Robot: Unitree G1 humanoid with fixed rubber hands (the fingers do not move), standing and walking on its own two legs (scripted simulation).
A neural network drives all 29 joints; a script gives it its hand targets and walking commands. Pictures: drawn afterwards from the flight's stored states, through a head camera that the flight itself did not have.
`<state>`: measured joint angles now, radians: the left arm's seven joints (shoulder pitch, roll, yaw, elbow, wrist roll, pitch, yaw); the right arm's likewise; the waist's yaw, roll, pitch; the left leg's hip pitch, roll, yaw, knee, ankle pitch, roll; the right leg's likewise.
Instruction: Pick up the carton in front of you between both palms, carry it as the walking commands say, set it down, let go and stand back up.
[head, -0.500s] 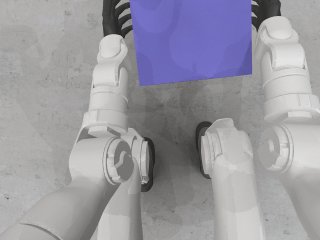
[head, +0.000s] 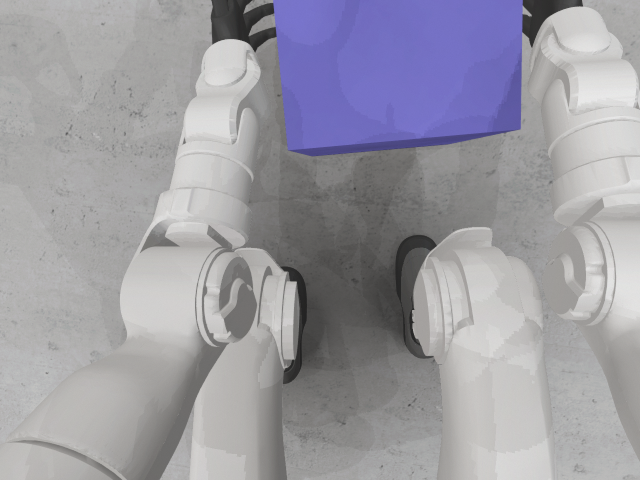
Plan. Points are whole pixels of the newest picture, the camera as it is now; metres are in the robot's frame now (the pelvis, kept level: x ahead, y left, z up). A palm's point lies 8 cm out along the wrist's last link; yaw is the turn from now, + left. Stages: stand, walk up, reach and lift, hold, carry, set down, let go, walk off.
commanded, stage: set down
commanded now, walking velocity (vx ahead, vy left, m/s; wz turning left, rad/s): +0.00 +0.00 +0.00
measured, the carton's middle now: (383, 59) +0.51 -0.09 -0.24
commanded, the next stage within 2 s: none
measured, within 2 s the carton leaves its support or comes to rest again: rests again in 0.04 s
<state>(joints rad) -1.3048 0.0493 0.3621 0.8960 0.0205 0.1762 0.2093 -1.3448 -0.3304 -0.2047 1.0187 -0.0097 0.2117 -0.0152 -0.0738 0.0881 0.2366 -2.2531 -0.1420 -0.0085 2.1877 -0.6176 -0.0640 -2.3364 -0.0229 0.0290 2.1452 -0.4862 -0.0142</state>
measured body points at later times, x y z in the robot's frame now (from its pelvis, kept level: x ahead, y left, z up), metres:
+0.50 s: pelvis -0.01 +0.00 -0.01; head +0.34 -0.05 +0.26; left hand +0.55 +0.07 -0.17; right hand +0.52 -0.24 -0.18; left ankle +0.10 +0.12 -0.34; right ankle +0.13 -0.12 -0.34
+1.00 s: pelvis -0.01 +0.00 +0.00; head +0.36 -0.05 +0.24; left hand +0.54 +0.10 -0.20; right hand +0.50 -0.30 -0.20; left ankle +0.10 +0.12 -0.34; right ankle +0.13 -0.12 -0.34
